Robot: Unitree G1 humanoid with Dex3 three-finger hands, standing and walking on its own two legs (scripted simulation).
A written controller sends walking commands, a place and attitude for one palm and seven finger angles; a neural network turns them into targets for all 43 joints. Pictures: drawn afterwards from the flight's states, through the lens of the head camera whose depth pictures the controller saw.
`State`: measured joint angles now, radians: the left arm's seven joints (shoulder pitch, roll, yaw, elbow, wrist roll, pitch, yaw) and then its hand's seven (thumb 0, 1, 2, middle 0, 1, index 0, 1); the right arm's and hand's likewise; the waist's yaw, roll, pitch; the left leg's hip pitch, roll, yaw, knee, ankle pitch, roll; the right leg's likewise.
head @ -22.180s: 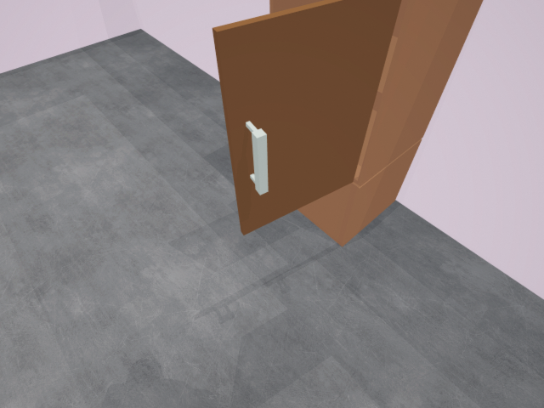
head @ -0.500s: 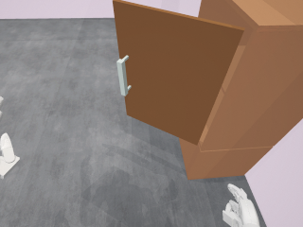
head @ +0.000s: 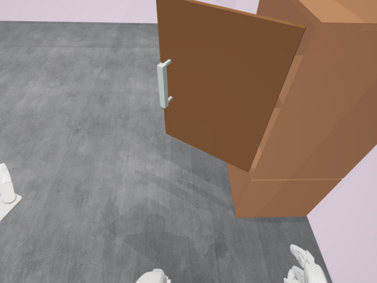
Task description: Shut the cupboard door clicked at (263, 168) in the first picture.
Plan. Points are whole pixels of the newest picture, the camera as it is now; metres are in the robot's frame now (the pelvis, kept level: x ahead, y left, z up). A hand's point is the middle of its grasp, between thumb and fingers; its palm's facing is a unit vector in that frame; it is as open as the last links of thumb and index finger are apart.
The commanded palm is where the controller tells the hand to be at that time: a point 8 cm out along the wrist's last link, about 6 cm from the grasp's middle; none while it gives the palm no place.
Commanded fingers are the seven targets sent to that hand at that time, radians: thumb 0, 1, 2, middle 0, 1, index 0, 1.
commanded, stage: step back with the hand held close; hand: left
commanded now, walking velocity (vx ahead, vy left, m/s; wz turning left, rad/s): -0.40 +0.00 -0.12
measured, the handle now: (166, 84) +0.77 +0.13 -0.02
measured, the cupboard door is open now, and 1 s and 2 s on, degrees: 57 57 57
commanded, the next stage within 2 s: stop stepping back and stand still in 0.30 s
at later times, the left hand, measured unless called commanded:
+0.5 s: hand (22, 242) +0.14 +0.21 +0.19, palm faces +0.27 -0.85 -0.46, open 7.4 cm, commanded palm +0.07 +0.28 +0.20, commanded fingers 0.00 0.90 0.90 -0.20 -0.30 -0.20 -0.30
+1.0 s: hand out of the picture +0.03 +0.25 +0.20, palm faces +0.33 -0.79 -0.51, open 7.4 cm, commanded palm +0.01 +0.31 +0.20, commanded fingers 0.00 0.90 0.90 -0.20 -0.30 -0.20 -0.30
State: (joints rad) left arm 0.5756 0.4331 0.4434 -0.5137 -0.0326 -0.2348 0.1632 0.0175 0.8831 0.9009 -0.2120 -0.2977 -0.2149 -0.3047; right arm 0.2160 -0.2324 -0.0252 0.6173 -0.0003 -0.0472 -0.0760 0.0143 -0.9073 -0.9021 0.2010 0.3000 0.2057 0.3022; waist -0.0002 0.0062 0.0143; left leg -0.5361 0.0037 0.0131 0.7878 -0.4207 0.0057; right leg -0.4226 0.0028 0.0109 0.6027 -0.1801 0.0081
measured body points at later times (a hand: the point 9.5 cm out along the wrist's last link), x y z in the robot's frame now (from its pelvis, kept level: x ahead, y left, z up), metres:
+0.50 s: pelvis -0.10 -0.01 +0.01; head -0.08 +0.01 +0.46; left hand +0.11 +0.26 +0.21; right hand +0.06 -0.25 -0.07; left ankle +0.03 +0.11 -0.72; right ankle -0.19 -0.12 -0.72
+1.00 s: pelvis -0.15 +0.01 +0.02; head -0.17 +0.03 +0.46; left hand +0.01 +0.29 +0.23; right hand -0.04 -0.23 -0.07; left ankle -0.11 +0.12 -0.70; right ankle -0.19 -0.10 -0.72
